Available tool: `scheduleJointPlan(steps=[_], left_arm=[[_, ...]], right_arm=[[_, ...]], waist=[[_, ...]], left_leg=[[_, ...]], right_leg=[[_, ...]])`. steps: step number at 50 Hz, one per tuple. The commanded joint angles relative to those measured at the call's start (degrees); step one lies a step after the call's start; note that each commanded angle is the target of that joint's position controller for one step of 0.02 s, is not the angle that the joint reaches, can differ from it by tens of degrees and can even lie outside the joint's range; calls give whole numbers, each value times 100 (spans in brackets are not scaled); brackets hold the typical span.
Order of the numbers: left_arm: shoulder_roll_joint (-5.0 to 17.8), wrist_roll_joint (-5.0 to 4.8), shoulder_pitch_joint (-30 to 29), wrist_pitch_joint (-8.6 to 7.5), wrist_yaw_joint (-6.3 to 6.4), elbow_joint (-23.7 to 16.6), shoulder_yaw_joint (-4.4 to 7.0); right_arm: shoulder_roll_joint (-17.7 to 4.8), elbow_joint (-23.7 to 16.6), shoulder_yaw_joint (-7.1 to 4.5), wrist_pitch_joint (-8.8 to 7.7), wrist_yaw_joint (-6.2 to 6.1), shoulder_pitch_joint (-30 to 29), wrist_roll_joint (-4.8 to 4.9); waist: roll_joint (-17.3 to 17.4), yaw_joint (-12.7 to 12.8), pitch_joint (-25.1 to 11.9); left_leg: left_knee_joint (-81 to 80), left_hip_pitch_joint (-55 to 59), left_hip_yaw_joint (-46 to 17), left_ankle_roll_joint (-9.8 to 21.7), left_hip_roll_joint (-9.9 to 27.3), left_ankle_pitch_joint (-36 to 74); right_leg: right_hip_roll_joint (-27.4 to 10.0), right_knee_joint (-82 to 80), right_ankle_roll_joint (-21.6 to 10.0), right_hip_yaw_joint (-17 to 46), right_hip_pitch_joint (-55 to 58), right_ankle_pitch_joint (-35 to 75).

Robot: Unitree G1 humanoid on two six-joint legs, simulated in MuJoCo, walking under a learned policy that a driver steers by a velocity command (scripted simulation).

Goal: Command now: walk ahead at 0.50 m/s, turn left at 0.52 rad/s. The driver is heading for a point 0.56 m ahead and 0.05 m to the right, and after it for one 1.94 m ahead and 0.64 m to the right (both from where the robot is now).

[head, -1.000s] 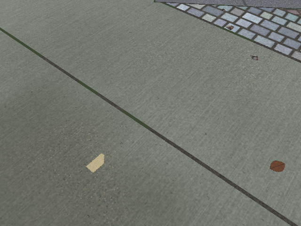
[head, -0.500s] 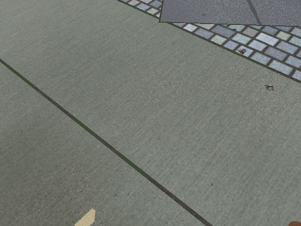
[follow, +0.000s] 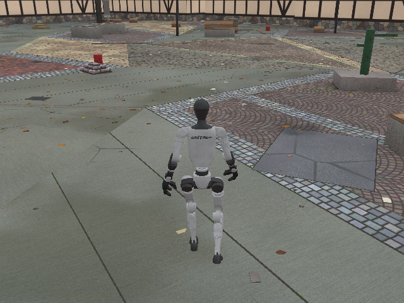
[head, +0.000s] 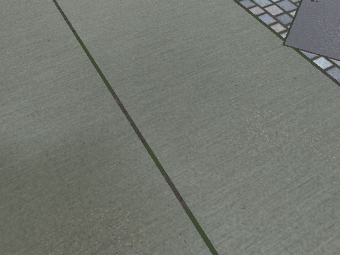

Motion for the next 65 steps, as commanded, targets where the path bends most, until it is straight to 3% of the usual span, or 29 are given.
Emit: scheduleJointPlan(steps=[1,2,3,5,8,14,19,22,24,25,26,27,28,29,30,32,34,40,45,47,48,49,50,51,52,53,55,58,65], left_arm=[[713,-200,-629,-504,-102,-932,63],[703,-71,-565,-471,-52,-808,85],[768,17,-428,-386,-38,-750,142],[642,81,-250,-218,-51,-733,151],[439,145,-650,-109,-15,-902,90],[281,-3,-1568,-142,-155,-1074,-20],[362,-59,-2016,-168,-357,-1365,-30],[535,-24,-1550,-156,-438,-1355,46],[959,8,-171,-110,-380,-1055,280],[1501,33,668,-69,-307,-970,427],[1521,-45,715,-79,-315,-991,417],[1084,-61,740,-50,-301,-972,302],[914,-13,439,-27,-262,-1081,256],[855,19,84,-20,-263,-1163,225],[738,38,-179,-28,-246,-1257,188],[718,63,-386,-8,-217,-1379,174],[820,38,-341,-19,-163,-1390,206],[989,-61,136,100,-18,-1260,275],[956,-74,360,204,12,-1210,283],[841,-58,190,230,13,-1281,257],[588,-20,107,204,-4,-1366,169],[235,28,232,171,1,-1509,59],[285,-117,824,121,4,-1673,17],[828,-152,773,135,7,-1493,128],[988,-99,223,174,-11,-1539,182],[887,-44,-21,192,-17,-1593,183],[739,-51,-144,227,-75,-1670,206],[487,-60,-230,305,-110,-1748,156],[211,-23,-1188,212,-244,-1951,20]], right_arm=[[-901,-3,-284,-113,-84,1479,-26],[-660,-110,-202,-126,-81,983,-16],[-461,-200,-127,-137,-97,691,-65],[-497,-189,-116,-175,-115,658,-92],[-726,-21,-159,-225,-200,956,-75],[-790,229,-120,-238,-257,1345,-85],[-860,493,-145,-168,-281,1544,-97],[-1019,441,-183,-83,-356,1287,-100],[-1051,343,-160,-8,-423,1082,-95],[-804,180,-47,-72,-449,1347,-230],[-199,128,154,-238,-324,1812,-233],[-756,87,57,-430,-216,1423,-72],[-858,-135,47,-524,-166,829,95],[-788,-211,67,-563,-179,569,16],[-840,-231,14,-537,-225,517,-125],[-758,-265,-8,-416,-255,733,-198],[-624,-296,23,-313,-297,754,-213],[-370,-583,129,-329,-279,-426,-162],[-671,-715,0,-462,-176,-673,-64],[-798,-576,-102,-517,-193,-86,-62],[-996,-502,-186,-542,-237,537,-142],[-1352,-435,-275,-527,-296,1357,-223],[-1596,-214,-350,-441,-243,1713,-198],[-1036,-350,-227,-413,-235,1447,-105],[-761,-377,-150,-364,-261,1284,-104],[-707,-381,-111,-331,-256,1041,-154],[-545,-309,-47,-327,-261,805,-189],[-649,-136,-96,-391,-245,816,-149],[-948,268,-152,-314,-266,1080,-104]], waist=[[230,-653,-1354],[-137,-354,-967],[-85,-156,-810],[11,8,-708],[91,-69,-454],[320,-555,-204],[278,-664,42],[485,-322,-382],[373,426,-1181],[-525,570,-1892],[-1782,225,-2520],[-1077,507,-2378],[-687,505,-1591],[4,275,-980],[152,78,-790],[-111,-204,-624],[-223,-259,-544],[-463,209,-438],[-662,199,-478],[-779,-167,-626],[-632,-483,-1118],[233,-699,-1854],[2140,-417,-2191],[1286,-509,-1576],[714,-619,-971],[347,-503,-649],[503,-299,-318],[568,-228,-254],[302,-511,-112]], left_leg=[[-2073,4178,-3618,1370,1916,262],[-2111,3223,-2939,1147,1681,898],[-2231,2592,-2491,1039,1497,1396],[-2469,1973,-2131,1023,1354,1930],[-2674,1692,-1568,954,1203,2494],[-2831,2115,-854,448,1086,1705],[-2497,3357,-762,358,1616,2149],[-1680,3614,-456,131,1619,4420],[241,3015,-69,-158,1265,5310],[2219,1417,138,-431,879,3191],[4082,-818,-411,-799,-335,-1766],[4422,-1509,-1208,-639,45,-1760],[4245,-1757,-1114,-559,300,-1353],[3707,-1627,-1013,-549,522,-1040],[3177,-1274,-991,-600,706,-839],[2683,-804,-937,-741,810,-749],[2147,-697,-781,-926,806,-574],[-192,-83,-641,-1135,370,1471],[-979,253,-854,-938,197,935],[-1356,1102,-758,-689,223,788],[-1277,2219,-1104,-410,708,721],[-1360,3867,-2410,39,1796,323],[-1823,4798,-4874,811,2799,-971],[-2003,4348,-4718,690,2676,-1767],[-2009,3725,-3697,434,2390,-1498],[-2144,3094,-3041,305,2119,-850],[-2425,2368,-2162,230,1774,38],[-2729,2137,-1436,351,1715,736],[-2819,2388,-229,243,1609,1581]], right_leg=[[-35,1716,-272,1074,-3830,486],[-286,1218,-240,1004,-3386,810],[-447,874,-194,1008,-2937,1012],[-510,492,-71,912,-2509,1214],[-490,-361,119,764,-2711,1922],[-248,-2406,-84,527,-2630,3882],[-69,-2846,-417,608,-3300,3118],[324,-2872,-694,264,-2475,2344],[648,-3132,-1016,182,-444,2586],[-527,-3010,-1567,1856,1457,2990],[-1632,-3894,-2608,4929,3182,1982],[-1469,-4274,-2309,4944,3224,1088],[-1289,-4336,-2054,4149,2517,1160],[-1081,-4461,-1926,3581,1535,1745],[-922,-4551,-1858,3228,894,2332],[-666,-4773,-1882,2883,166,2896],[-543,-4856,-1903,2512,-286,3351],[-71,-4660,-1431,2056,-706,2769],[-347,-3991,-1266,2916,20,2258],[-206,-3488,-1076,3011,-15,2381],[49,-2604,-880,2735,-383,2391],[613,-895,-576,1994,-1499,1224],[884,584,-365,1503,-3188,-633],[452,1218,-261,1653,-3684,-273],[273,1377,-208,1483,-3737,239],[116,1231,-182,1360,-3558,624],[-156,875,-165,1295,-3243,1015],[-250,558,-74,1138,-3237,1329],[-178,-1539,-99,825,-2998,2882]])
Velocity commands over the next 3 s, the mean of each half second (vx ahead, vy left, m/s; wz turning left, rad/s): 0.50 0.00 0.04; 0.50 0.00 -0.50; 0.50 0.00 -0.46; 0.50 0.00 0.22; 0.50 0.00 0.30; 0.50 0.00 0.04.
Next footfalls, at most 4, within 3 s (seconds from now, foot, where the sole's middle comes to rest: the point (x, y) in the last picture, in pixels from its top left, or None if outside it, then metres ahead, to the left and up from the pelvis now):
0.48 right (215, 249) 0.46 -0.13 -0.75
0.96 left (173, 180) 0.74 0.03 -0.75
1.48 right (258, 157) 0.86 -0.34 -0.75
2.02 left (234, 94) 1.24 -0.27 -0.75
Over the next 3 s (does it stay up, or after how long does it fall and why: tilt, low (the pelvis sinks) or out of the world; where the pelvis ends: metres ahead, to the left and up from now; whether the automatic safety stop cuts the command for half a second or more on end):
stays up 1.57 -0.47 0.03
